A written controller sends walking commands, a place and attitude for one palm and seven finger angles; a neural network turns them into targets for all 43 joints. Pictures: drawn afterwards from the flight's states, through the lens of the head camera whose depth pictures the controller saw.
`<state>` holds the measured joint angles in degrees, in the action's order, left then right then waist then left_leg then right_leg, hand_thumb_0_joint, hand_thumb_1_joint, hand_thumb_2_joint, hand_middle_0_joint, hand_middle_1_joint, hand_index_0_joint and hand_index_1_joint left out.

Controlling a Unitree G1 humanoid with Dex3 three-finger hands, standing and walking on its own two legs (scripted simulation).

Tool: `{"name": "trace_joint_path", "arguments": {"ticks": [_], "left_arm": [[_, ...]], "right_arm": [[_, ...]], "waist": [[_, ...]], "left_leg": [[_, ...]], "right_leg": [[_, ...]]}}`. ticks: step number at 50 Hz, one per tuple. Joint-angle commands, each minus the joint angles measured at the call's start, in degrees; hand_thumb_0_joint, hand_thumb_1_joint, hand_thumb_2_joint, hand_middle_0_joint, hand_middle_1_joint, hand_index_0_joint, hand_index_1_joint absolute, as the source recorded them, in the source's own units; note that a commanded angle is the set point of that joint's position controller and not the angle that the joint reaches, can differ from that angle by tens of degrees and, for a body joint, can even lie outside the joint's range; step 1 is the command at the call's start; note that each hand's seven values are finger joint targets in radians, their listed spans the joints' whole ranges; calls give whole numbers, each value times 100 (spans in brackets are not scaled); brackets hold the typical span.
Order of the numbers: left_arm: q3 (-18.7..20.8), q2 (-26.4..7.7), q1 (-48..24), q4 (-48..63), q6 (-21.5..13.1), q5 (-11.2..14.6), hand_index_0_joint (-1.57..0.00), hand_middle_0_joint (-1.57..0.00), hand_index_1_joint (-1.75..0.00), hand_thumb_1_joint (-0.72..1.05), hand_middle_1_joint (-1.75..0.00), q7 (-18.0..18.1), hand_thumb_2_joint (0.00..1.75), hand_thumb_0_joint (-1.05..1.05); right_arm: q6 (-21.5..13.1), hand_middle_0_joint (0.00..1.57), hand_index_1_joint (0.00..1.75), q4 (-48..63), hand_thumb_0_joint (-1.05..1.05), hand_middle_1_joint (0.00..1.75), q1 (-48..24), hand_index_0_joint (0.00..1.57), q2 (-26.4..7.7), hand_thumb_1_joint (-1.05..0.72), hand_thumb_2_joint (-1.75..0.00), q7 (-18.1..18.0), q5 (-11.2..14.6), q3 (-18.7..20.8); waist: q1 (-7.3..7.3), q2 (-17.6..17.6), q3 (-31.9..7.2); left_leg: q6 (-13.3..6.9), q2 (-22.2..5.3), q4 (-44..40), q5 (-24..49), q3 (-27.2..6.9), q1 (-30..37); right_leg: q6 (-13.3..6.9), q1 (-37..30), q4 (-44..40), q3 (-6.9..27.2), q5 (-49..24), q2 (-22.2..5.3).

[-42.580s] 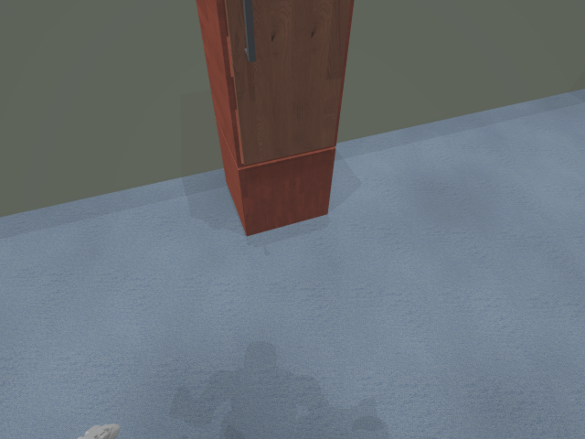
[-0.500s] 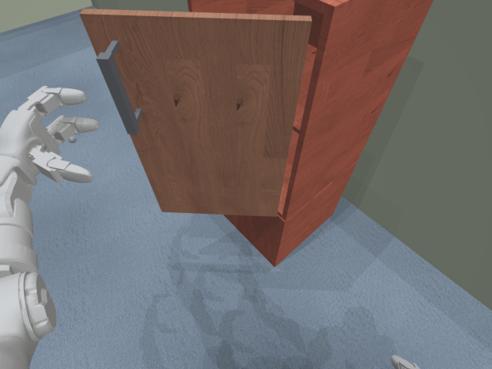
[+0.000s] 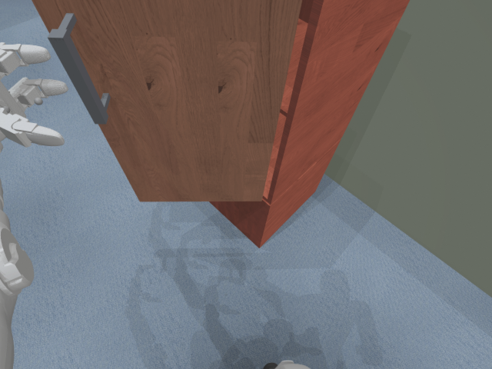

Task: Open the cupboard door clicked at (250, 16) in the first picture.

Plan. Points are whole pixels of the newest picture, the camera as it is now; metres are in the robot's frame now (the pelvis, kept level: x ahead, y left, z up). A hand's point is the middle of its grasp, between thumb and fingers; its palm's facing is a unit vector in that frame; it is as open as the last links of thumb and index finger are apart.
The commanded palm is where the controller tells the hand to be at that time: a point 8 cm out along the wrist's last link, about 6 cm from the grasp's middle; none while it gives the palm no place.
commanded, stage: move the hooked fingers beside the handle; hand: left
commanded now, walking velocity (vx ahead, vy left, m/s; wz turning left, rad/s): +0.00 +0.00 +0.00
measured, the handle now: (86, 74) +0.54 +0.23 +0.14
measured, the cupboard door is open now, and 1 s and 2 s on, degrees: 46 46 46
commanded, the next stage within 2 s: slide the fingers in behind the handle in 1.12 s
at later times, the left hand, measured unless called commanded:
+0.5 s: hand (36, 96) +0.49 +0.28 +0.15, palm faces -0.02 -1.00 +0.02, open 14.0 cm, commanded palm +0.47 +0.33 +0.14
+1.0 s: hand (40, 97) +0.48 +0.27 +0.15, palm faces -0.02 -1.00 -0.01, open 14.0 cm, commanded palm +0.47 +0.32 +0.14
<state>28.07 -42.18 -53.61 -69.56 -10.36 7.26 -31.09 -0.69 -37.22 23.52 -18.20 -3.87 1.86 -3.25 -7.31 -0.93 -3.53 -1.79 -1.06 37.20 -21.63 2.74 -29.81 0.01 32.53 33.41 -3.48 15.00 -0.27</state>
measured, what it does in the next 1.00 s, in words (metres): stands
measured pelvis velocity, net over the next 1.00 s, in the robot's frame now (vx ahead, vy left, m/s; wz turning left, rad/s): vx -0.01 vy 0.00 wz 0.00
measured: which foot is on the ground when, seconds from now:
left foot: down 0.00-1.00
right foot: down 0.00-1.00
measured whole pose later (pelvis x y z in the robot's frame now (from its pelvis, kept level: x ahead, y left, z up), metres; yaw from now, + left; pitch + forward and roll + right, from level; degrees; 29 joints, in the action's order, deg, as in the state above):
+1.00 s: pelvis -0.01 +0.00 -0.01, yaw +0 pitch +16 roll -2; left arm 28.2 -44.6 -57.5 -71.9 -12.0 6.1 -30.6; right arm 3.3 -34.4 23.0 -18.0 -2.9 1.7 -4.0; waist -8.6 -0.9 -4.0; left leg -1.5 -1.9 41.4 -22.7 2.0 -34.9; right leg -0.3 36.8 35.9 -4.1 15.3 0.4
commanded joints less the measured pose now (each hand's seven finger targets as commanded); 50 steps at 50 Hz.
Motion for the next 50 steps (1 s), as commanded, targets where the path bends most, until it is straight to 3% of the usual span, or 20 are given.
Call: {"name": "trace_joint_path", "arguments": {"ticks": [1,4,7,9,10,12,16,20,21,23,25,28,34,37,39,43,45,46,47,50], "left_arm": [[177,-1944,-2819,1234,-420,114,-30,-30,-120,-50,-120,32,30,0],[240,-2010,-2841,1271,-488,76,-30,-30,-120,-50,-120,19,30,0],[296,-2142,-2926,932,-405,74,-30,-30,-120,-50,-120,-7,30,0],[103,-1955,-2898,672,-291,2,-30,-30,-120,-50,-120,-11,30,0],[209,-2105,-2719,654,-267,-43,-30,-30,-120,-50,-120,3,30,0],[267,-2169,-2651,918,-304,-30,-30,-30,-120,-50,-120,-7,30,0],[473,-2173,-2330,1310,-460,162,-30,-30,-120,-50,-120,-59,30,0],[473,-2151,-2431,1280,-421,177,-30,-30,-120,-50,-120,-88,30,0],[431,-2114,-2565,1455,-440,205,-30,-30,-120,-50,-120,-95,30,0],[527,-2329,-2496,1293,-395,116,-30,-30,-120,-50,-120,-70,30,0],[377,-2197,-2558,1337,-381,79,-30,-30,-120,-50,-120,-55,30,0],[122,-1864,-2715,1546,-478,121,-30,-30,-120,-50,-120,-60,30,0],[192,-1863,-2650,1017,-327,263,-30,-30,-120,-50,-120,-149,30,0],[145,-1896,-2579,1175,-321,134,-30,-30,-120,-50,-120,-75,30,0],[43,-1794,-2588,1081,-328,83,-30,-30,-120,-50,-120,4,30,0],[268,-2142,-2884,967,-401,112,-30,-30,-120,-50,-120,73,30,0],[318,-2244,-3087,1236,-496,77,-30,-30,-120,-50,-120,86,30,0],[149,-2078,-3167,1400,-563,79,-30,-30,-120,-50,-120,70,30,0],[164,-2103,-3113,1270,-568,46,-30,-30,-120,-50,-120,74,30,0],[235,-2319,-3061,754,-441,10,-30,-30,-120,-50,-120,64,30,0]], "right_arm": [[-15,20,30,351,0,30,826,20,-1025,-90,-90,-103,-15,413],[56,20,30,316,0,30,910,20,-1010,-90,-90,-63,-33,437],[154,20,30,301,0,30,953,20,-1037,-90,-90,-53,-31,410],[190,20,30,312,0,30,964,20,-1035,-90,-90,-39,-36,405],[214,20,30,346,0,30,997,20,-1055,-90,-90,-32,-41,411],[265,20,30,421,0,30,1017,20,-1041,-90,-90,-14,-49,418],[352,20,30,559,0,30,1017,20,-1031,-90,-90,53,-67,459],[409,20,30,549,0,30,960,20,-1034,-90,-90,74,-35,469],[412,20,30,576,0,30,921,20,-1034,-90,-90,71,-34,460],[432,20,30,531,0,30,952,20,-1037,-90,-90,69,-28,453],[421,20,30,559,0,30,918,20,-1012,-90,-90,74,-25,435],[396,20,30,519,0,30,912,20,-981,-90,-90,65,-37,452],[361,20,30,480,0,30,867,20,-1028,-90,-90,34,-20,414],[353,20,30,539,0,30,829,20,-997,-90,-90,35,-25,402],[354,20,30,551,0,30,829,20,-989,-90,-90,48,-28,393],[341,20,30,595,0,30,806,20,-1031,-90,-90,2,-6,365],[310,20,30,605,0,30,814,20,-1017,-90,-90,-9,-16,374],[302,20,30,632,0,30,798,20,-1005,-90,-90,-11,-18,362],[299,20,30,564,0,30,819,20,-996,-90,-90,-6,-23,355],[312,20,30,519,0,30,859,20,-1047,-90,-90,-38,8,323]], "waist": [[-86,-685,-2359],[-68,-909,-2687],[-131,-645,-2440],[-200,-674,-2152],[-122,-595,-2234],[-41,-926,-2573],[52,-725,-2831],[-4,-644,-2422],[-7,-912,-2490],[-7,-840,-2436],[-31,-883,-2362],[-89,-1135,-2541],[-122,-545,-2267],[-22,-932,-2396],[-99,-687,-2211],[-173,-394,-2225],[-118,-641,-2504],[-128,-1088,-2646],[-121,-1099,-2634],[-226,-532,-2192]], "left_leg": [[76,-22,-118,3183,-457,1289],[125,-53,-26,3531,-508,1559],[84,-55,-20,3389,-504,1261],[54,-38,-49,3044,-466,1052],[45,-29,-41,3047,-479,977],[101,-46,16,3523,-465,1246],[132,-98,88,4005,-480,1429],[49,-70,21,3427,-449,1186],[73,-62,40,3563,-426,1296],[74,-56,44,3405,-439,1224],[50,-33,17,3156,-421,1083],[156,-92,103,3656,-519,1580],[45,-50,55,2925,-472,1026],[110,-36,81,3254,-491,1156],[80,-46,73,2976,-479,1002],[-4,-10,46,2352,-439,645],[0,8,47,2387,-449,731],[55,-4,75,2656,-453,1024],[88,-17,107,2660,-501,1102],[-23,-5,61,2051,-450,481]], "right_leg": [[-132,-1037,62,185,-2225,131],[-117,-972,74,186,-2288,146],[-104,-969,81,180,-2345,168],[-96,-815,39,166,-2164,152],[-97,-891,69,169,-2178,148],[-116,-951,139,178,-2396,159],[-137,-1105,203,148,-2683,211],[-96,-977,127,152,-2384,205],[-127,-948,150,166,-2435,210],[-105,-921,127,166,-2324,205],[-104,-942,125,171,-2254,197],[-121,-682,129,123,-2192,229],[-111,-849,125,145,-2131,202],[-136,-798,190,140,-2184,181],[-115,-718,163,132,-2044,193],[-95,-962,169,208,-1962,176],[-107,-1096,197,239,-2007,160],[-147,-920,235,216,-2005,174],[-142,-794,215,195,-1881,184],[-85,-893,138,246,-1724,169]]}}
